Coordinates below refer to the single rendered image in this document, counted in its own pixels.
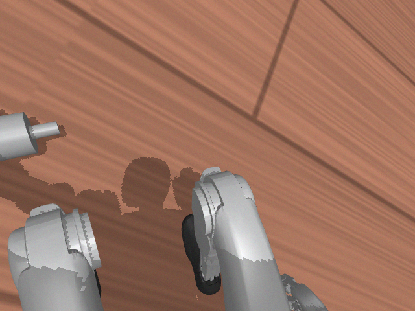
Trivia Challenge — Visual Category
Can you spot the right robot foot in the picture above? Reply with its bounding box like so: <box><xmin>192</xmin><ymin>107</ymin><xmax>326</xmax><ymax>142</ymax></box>
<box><xmin>182</xmin><ymin>214</ymin><xmax>221</xmax><ymax>295</ymax></box>

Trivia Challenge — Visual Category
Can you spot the bottle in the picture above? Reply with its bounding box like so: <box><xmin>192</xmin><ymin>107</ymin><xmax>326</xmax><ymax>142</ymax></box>
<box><xmin>0</xmin><ymin>112</ymin><xmax>60</xmax><ymax>161</ymax></box>

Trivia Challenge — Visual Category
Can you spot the right robot hand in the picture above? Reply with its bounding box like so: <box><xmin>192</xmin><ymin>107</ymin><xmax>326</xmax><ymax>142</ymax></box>
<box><xmin>281</xmin><ymin>274</ymin><xmax>328</xmax><ymax>311</ymax></box>

